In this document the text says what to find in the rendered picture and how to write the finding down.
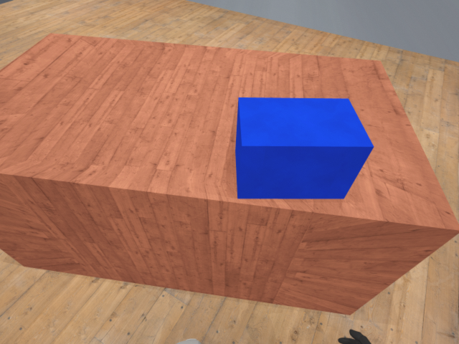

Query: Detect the pedestal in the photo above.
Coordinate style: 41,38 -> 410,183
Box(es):
0,33 -> 459,315

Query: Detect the robot right hand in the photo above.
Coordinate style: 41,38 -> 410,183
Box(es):
338,329 -> 371,344

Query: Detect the carton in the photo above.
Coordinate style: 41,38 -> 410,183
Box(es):
235,97 -> 374,199

